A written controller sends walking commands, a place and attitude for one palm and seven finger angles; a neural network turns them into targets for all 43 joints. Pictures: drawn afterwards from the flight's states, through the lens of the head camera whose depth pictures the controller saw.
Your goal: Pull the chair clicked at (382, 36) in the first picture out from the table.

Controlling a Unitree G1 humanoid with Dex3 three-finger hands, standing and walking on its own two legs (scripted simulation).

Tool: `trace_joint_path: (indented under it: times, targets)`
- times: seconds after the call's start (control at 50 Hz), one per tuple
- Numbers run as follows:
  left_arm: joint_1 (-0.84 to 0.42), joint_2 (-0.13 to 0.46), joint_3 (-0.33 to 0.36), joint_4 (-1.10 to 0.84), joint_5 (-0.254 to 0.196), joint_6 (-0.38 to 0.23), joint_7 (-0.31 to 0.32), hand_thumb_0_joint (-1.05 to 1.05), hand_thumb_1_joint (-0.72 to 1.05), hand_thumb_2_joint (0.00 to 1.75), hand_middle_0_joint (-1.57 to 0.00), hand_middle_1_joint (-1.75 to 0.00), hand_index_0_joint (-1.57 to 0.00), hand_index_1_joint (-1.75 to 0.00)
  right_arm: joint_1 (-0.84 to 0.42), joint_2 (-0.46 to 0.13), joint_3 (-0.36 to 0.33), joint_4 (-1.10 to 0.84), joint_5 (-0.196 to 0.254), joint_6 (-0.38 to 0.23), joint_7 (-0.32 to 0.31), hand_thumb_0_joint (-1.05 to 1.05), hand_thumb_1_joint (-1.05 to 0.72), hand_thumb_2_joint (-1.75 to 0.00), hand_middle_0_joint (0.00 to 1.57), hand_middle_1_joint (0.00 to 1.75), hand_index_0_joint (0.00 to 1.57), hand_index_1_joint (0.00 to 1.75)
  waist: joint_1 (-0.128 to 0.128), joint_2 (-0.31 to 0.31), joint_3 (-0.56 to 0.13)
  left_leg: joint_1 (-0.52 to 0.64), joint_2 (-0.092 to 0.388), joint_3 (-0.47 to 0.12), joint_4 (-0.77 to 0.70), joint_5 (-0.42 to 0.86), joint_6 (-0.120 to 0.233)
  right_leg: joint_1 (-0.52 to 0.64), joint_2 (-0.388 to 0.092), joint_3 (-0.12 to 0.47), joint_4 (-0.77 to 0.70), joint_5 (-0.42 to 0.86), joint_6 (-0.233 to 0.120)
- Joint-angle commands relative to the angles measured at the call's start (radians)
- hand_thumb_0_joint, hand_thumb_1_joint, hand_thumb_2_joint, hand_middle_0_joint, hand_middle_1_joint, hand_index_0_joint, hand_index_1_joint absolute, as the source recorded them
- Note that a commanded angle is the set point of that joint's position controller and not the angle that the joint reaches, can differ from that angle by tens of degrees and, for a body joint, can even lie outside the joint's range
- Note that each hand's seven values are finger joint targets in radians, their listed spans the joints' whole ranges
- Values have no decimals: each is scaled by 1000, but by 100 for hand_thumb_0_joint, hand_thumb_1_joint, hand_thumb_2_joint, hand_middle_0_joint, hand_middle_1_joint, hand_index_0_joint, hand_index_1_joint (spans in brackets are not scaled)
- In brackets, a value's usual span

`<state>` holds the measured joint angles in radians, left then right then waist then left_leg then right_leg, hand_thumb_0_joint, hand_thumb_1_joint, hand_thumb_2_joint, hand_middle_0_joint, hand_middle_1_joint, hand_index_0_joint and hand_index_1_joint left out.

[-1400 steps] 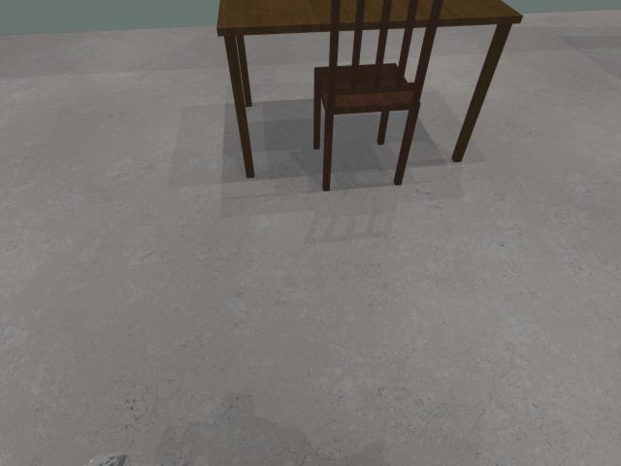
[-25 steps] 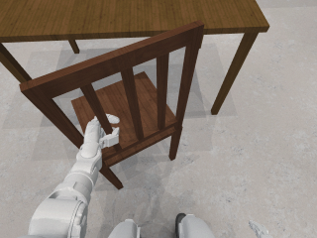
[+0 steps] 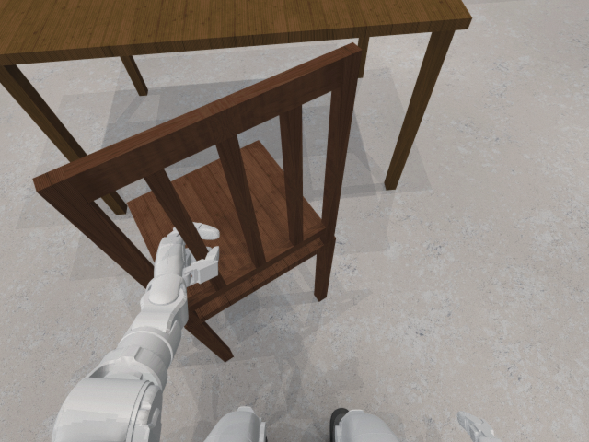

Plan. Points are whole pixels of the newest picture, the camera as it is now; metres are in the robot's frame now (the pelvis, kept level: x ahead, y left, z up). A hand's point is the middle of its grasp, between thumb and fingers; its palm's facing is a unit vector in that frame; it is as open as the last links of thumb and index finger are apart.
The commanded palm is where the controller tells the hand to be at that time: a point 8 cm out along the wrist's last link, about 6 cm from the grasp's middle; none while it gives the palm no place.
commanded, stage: step backward, pulling the chair out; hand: left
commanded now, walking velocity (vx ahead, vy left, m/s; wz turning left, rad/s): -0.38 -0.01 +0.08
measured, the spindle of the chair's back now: (246, 215) +0.45 +0.08 -0.04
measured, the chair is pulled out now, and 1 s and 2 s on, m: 0.40 0.65 0.65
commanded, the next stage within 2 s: stop walking, hand still on the chair in 0.36 s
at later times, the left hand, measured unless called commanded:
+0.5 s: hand (196, 358) +0.23 +0.14 -0.06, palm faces +0.05 -0.98 -0.19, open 5.4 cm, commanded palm +0.21 +0.19 -0.04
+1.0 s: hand out of the picture +0.11 +0.14 -0.06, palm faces +0.02 -0.98 -0.18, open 5.5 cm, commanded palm +0.09 +0.19 -0.04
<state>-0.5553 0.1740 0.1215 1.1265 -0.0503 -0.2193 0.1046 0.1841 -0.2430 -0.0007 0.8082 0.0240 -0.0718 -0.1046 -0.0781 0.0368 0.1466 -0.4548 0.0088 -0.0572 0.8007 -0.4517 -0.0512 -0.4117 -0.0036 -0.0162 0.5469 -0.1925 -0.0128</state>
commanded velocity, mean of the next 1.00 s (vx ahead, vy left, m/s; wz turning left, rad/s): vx -0.07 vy -0.04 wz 0.02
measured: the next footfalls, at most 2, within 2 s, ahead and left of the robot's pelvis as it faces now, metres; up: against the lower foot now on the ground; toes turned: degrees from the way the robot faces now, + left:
left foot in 0.10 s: -0.01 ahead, +0.15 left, +0.00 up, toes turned +1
right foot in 0.30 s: -0.06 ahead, -0.11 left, +0.00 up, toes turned +0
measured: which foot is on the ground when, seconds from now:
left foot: up 0.00-0.08, down 0.10-0.36, up 0.38-0.54, down 0.56-1.00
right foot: down 0.00-0.14, up 0.16-0.28, down 0.30-1.00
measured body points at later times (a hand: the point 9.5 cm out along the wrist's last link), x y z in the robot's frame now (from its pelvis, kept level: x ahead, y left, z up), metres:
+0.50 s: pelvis -0.14 +0.00 +0.00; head -0.06 -0.01 +0.44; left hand +0.22 +0.19 -0.04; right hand -0.05 -0.25 -0.14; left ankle -0.13 +0.14 -0.71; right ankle -0.08 -0.12 -0.73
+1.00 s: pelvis -0.15 +0.01 +0.01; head -0.14 +0.00 +0.46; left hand +0.11 +0.19 -0.04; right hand -0.02 -0.22 -0.11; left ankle -0.16 +0.14 -0.73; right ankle -0.10 -0.11 -0.73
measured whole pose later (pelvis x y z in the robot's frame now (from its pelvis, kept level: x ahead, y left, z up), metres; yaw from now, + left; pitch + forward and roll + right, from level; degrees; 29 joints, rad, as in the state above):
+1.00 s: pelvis -0.15 +0.01 +0.01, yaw +1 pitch -2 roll +0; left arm -0.06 0.11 -0.05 0.73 -0.02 -0.13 0.10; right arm 0.24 -0.20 0.03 0.72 0.01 -0.05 -0.10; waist -0.02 0.04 0.04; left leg -0.17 0.02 0.00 0.46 -0.27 -0.02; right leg -0.25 -0.01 0.00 0.45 -0.17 0.01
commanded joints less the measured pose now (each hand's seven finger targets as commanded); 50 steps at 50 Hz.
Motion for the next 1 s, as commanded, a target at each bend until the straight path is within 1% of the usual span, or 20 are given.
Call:
trace_joint_path:
  times: [0.0, 0.06, 0.12, 0.14, 0.18, 0.22, 0.26, 0.3, 0.34, 0.36, 0.38, 0.46, 0.52, 0.54, 0.58, 0.6, 0.68, 0.7, 0.78, 0.98]
  targets:
    - [-257, 231, -5, -181, 28, -15, 9, 0, 90, 90, -50, -145, -50, -145, 62, -143, -35, -78, -1, -31, -32, 0, -90, -90, 20, 30, 20, 30, 44, -167, -510, 109, 21, -7, -148, 38, -2, 356, -301, 157, -71, 673, -91]
    - [-309, 163, -72, -226, 10, -11, 0, 0, 90, 90, -50, -145, -50, -145, 96, -175, -47, -87, 6, -26, -40, 0, -90, -90, 20, 30, 20, 30, 24, -119, -519, 254, 115, -17, -383, 464, 36, 263, -178, 63, -22, 459, -4]
    - [-383, 88, -126, -303, 13, -26, -18, 0, 90, 90, -50, -145, -50, -145, 46, -147, -41, -147, -23, -9, -20, 0, -90, -90, 20, 30, 20, 30, 37, 252, -451, 239, 293, -183, -415, 715, 138, 119, -43, 10, 211, -98, 36]
    - [-372, 95, -104, -290, 16, -26, -15, 0, 90, 90, -50, -145, -50, -145, 53, -140, -45, -148, -29, -8, -11, 0, -90, -90, 20, 30, 20, 30, 46, 249, -430, 254, 322, -201, -402, 769, 167, 72, -31, 23, 265, -240, 27]
    - [-360, 107, -87, -273, 13, -39, -14, 0, 90, 90, -50, -145, -50, -145, 113, -150, -59, -125, -28, -15, 5, 0, -90, -90, 20, 30, 20, 30, 34, 131, -465, 467, 330, -198, -281, 1063, 178, 0, -10, 30, 152, -199, 19]
    - [-387, 99, -105, -256, 30, -50, -19, 0, 90, 90, -50, -145, -50, -145, 123, -155, -64, -109, -26, -20, 20, 0, -90, -90, 20, 30, 20, 30, 18, 177, -466, 557, 299, -156, -234, 1150, 146, 18, -11, 35, 13, -117, 19]
    - [-363, 122, -96, -225, 40, -59, -21, 0, 90, 90, -50, -145, -50, -145, 124, -156, -61, -105, -23, -22, 25, 0, -90, -90, 20, 30, 20, 30, 23, 216, -460, 496, 265, -119, -214, 1033, 120, 100, -20, 38, -79, 14, 13]
    - [-330, 171, -69, -203, 48, -62, -24, 0, 90, 90, -50, -145, -50, -145, 98, -154, -57, -109, -13, -22, 19, 0, -90, -90, 20, 30, 20, 30, 38, 155, -447, 331, 219, -69, -194, 804, 80, 220, -73, 61, -120, 289, 4]
    - [-323, 255, -18, -195, 29, -56, -12, 0, 90, 90, -50, -145, -50, -145, 93, -145, -70, -120, 14, -24, -5, 0, -90, -90, 20, 30, 20, 30, 27, -157, -535, 175, 80, 45, -71, 314, 6, 354, -233, 195, -108, 578, -57]
    - [-301, 258, -16, -174, 25, -44, -14, 0, 90, 90, -50, -145, -50, -145, 56, -143, -65, -131, 18, -27, -9, 0, -90, -90, 20, 30, 20, 30, 48, -186, -510, 97, 31, 16, 21, 6, 1, 329, -310, 249, -134, 574, -106]
    - [-267, 264, -13, -153, 17, -28, -13, 0, 90, 90, -50, -145, -50, -145, 47, -147, -58, -131, 17, -29, -14, 0, -90, -90, 20, 30, 20, 30, 66, -150, -480, 62, 19, -18, 72, -64, 4, 298, -342, 259, -143, 474, -141]
    - [-252, 222, -16, -367, 19, -10, -5, 0, 90, 90, -50, -145, -50, -145, 34, -121, -31, -169, -1, -30, -19, 0, -90, -90, 20, 30, 20, 30, 57, -175, -499, 137, 9, -6, -69, -14, 14, 342, -303, 179, -97, 461, -114]
    - [-190, 152, -60, -431, 5, 29, 2, 0, 90, 90, -50, -145, -50, -145, 41, -126, -23, -182, -8, -21, -34, 0, -90, -90, 20, 30, 20, 30, 38, -146, -467, 284, 48, 22, -384, 198, 48, 298, -205, 114, -93, 105, -38]
    - [-188, 133, -67, -457, 3, 34, 0, 0, 90, 90, -50, -145, -50, -145, 37, -144, -32, -196, -12, -15, -33, 0, -90, -90, 20, 30, 20, 30, 49, -39, -441, 296, 107, -33, -423, 260, 78, 264, -125, 76, -64, 1, 1]
    - [-197, 58, -137, -504, 8, 34, -12, 0, 90, 90, -50, -145, -50, -145, -1, -117, -15, -223, -8, -4, -22, 0, -90, -90, 20, 30, 20, 30, 52, 201, -398, 240, 199, -162, -524, 77, 138, 201, -32, 4, 58, -221, 30]
    - [-190, 46, -142, -517, 16, 42, -13, 0, 90, 90, -50, -145, -50, -145, -1, -105, -9, -237, -8, 0, -19, 0, -90, -90, 20, 30, 20, 30, 57, 231, -363, 162, 220, -209, -550, 32, 167, 235, -20, 0, 125, -200, 29]
    - [-87, 65, -137, -510, 21, 52, -23, 0, 90, 90, -50, -145, -50, -145, 37, -126, -25, -220, -9, 3, -3, 0, -90, -90, 20, 30, 20, 30, 52, 28, -337, 227, 149, -88, -430, 179, 132, 282, -20, 8, -85, -112, 27]
    - [-93, 38, -167, -537, 24, 42, -25, 0, 90, 90, -50, -145, -50, -145, 28, -116, -22, -222, -13, -1, 0, 0, -90, -90, 20, 30, 20, 30, 43, 73, -308, 233, 128, -76, -420, 185, 117, 267, -38, 27, -131, -104, 17]
    - [34, 68, -150, -537, 37, 34, -8, 0, 90, 90, -50, -145, -50, -145, 22, -107, -25, -207, -13, -7, -6, 0, -90, -90, 20, 30, 20, 30, 48, -10, -243, 209, 70, -12, -426, 20, 85, 191, -81, 119, -226, -255, -8]
    - [279, 71, -139, -654, 40, 26, 13, 0, 90, 90, -50, -145, -50, -145, -20, -92, -20, -222, -19, -27, -11, 0, -90, -90, 20, 30, 20, 30, 64, -25, -303, 302, 89, 0, -419, 344, 74, 280, -93, 89, -176, 106, -7]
